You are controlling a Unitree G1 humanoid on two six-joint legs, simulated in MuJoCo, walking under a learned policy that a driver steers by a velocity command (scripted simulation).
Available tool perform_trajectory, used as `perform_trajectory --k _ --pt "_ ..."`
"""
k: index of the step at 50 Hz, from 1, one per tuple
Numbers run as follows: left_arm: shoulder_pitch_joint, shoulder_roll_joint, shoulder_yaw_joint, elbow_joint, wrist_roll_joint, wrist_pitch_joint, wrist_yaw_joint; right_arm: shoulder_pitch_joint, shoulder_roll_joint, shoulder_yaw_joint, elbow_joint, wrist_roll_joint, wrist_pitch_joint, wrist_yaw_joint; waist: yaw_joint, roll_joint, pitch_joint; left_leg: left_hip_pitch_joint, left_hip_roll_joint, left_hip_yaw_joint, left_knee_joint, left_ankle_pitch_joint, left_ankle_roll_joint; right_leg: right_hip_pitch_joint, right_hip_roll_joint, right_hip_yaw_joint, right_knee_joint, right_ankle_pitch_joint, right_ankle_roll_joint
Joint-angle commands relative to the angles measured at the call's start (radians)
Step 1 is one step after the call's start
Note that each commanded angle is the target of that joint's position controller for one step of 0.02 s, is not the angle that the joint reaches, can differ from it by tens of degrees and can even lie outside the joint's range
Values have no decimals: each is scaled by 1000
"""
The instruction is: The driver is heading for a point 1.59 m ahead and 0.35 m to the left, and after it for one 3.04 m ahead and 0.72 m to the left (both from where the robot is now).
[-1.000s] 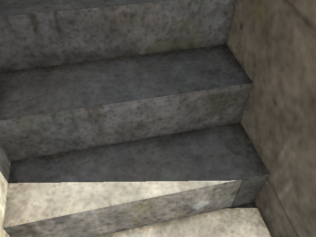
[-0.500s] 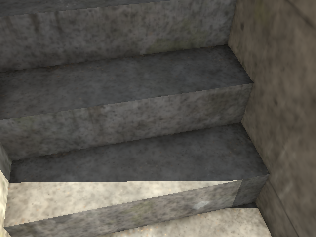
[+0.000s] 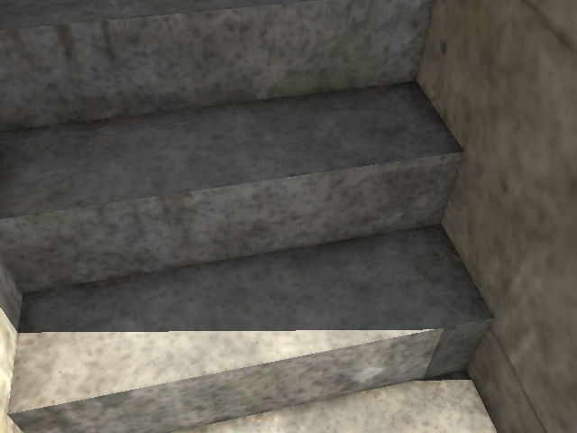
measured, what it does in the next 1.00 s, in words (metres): stands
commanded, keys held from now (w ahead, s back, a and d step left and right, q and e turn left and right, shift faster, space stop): w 1.00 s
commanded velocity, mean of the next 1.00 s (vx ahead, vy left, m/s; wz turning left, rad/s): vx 0.13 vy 0.03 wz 0.00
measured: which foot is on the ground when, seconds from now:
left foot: down 0.00-1.00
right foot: down 0.00-1.00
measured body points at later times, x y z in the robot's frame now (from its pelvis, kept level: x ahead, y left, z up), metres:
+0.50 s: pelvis +0.00 +0.00 +0.00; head +0.00 +0.00 +0.45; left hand +0.08 +0.24 -0.15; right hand +0.09 -0.25 -0.14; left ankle -0.03 +0.09 -0.75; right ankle +0.00 -0.13 -0.75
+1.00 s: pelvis +0.00 +0.00 +0.00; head +0.00 +0.00 +0.45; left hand +0.08 +0.23 -0.15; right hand +0.09 -0.25 -0.14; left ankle -0.03 +0.09 -0.75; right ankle +0.00 -0.14 -0.75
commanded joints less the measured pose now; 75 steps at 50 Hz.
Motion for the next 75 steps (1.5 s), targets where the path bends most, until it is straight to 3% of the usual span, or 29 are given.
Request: perform_trajectory --k 1,39,42,44,73,74,75 --pt "-24 87 13 -41 1 -9 2 -14 -106 -18 -38 0 -9 -3 0 6 -13 -29 158 -95 -28 148 -3 9 -109 68 -15 137 -45" --pt "-5 97 19 -32 -1 -9 3 0 -112 -20 -35 2 -10 -3 1 -3 -23 -22 156 -98 -32 125 -4 15 -107 65 -19 120 -46" --pt "-26 90 15 -43 0 -11 1 -11 -107 -19 -37 0 -9 -3 1 5 -22 -23 160 -94 -27 156 -5 16 -110 64 -18 142 -45" --pt "-20 84 9 -43 -4 -11 4 -2 -103 -16 -29 9 -18 -6 0 2 -13 -26 157 -96 -32 147 -2 24 -109 66 -27 147 -38" --pt "-21 98 4 -55 -2 -9 0 -3 -118 -10 -25 6 -20 -3 0 4 -17 -29 159 -100 -31 160 1 35 -112 57 -25 143 -35" --pt "-57 84 1 -67 -22 -5 2 -96 -106 -7 -94 -12 -27 6 -16 9 -75 -7 153 -122 -67 -62 1 7 -65 30 -34 -37 -36" --pt "-84 69 -6 -76 -13 -6 -1 -124 -112 -6 -101 -14 -28 9 -10 45 -16 -59 164 -143 -102 -108 1 -14 -65 26 -37 -21 -31"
